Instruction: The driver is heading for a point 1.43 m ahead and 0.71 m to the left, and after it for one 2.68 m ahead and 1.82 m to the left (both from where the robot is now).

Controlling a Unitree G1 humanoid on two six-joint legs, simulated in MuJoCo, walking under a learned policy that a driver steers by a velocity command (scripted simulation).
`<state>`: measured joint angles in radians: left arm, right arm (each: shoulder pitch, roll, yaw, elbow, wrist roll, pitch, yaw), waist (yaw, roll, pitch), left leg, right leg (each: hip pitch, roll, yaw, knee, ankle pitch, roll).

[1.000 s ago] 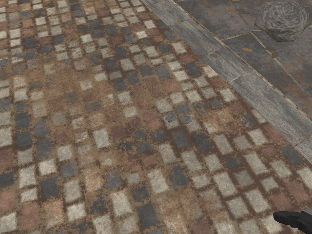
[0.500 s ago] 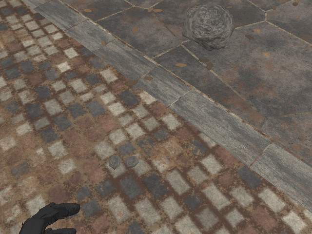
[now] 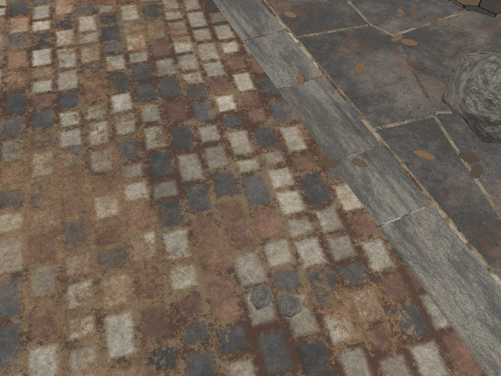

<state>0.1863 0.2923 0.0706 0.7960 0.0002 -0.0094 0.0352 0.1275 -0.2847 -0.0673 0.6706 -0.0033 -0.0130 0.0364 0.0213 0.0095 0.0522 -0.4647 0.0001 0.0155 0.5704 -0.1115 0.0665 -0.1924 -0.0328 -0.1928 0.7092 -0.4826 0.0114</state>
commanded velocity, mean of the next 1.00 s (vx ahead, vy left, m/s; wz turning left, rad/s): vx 0.02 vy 0.00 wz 0.58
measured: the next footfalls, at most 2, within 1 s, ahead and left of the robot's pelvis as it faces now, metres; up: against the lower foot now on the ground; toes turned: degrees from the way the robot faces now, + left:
right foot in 0.38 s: +0.13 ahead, -0.14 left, +0.00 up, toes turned +19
left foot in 0.82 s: +0.01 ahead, +0.10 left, +0.00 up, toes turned +32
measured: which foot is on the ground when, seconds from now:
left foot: down 0.00-0.40, up 0.42-0.80, down 0.82-1.00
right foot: up 0.00-0.36, down 0.38-0.82, up 0.84-1.00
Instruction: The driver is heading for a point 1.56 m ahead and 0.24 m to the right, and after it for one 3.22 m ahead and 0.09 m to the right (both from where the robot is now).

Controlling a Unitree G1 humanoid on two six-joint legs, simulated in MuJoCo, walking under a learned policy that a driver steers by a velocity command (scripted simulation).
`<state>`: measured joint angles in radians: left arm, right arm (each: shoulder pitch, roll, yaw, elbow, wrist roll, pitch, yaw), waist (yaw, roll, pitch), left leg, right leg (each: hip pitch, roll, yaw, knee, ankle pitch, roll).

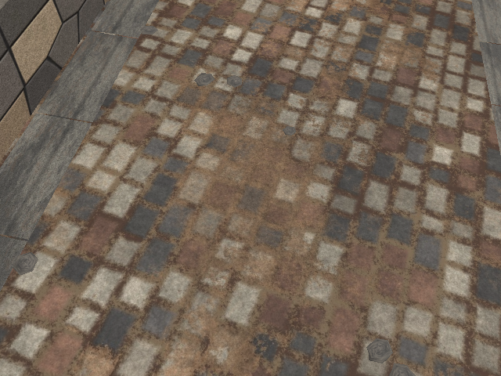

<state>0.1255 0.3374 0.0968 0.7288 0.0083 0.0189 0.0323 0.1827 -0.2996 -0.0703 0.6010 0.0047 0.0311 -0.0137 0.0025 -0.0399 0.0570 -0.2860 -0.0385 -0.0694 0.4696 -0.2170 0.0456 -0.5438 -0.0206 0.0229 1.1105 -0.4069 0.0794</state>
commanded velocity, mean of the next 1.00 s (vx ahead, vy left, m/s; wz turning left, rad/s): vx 0.35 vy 0.00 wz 0.00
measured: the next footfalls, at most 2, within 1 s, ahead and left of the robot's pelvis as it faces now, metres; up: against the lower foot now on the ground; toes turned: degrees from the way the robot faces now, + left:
right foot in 0.28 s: +0.07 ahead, -0.13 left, +0.00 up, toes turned +6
left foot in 0.72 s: +0.35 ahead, +0.16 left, +0.00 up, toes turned +3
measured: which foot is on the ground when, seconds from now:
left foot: down 0.00-0.28, up 0.30-0.70, down 0.72-1.00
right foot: up 0.00-0.26, down 0.28-0.72, up 0.74-1.00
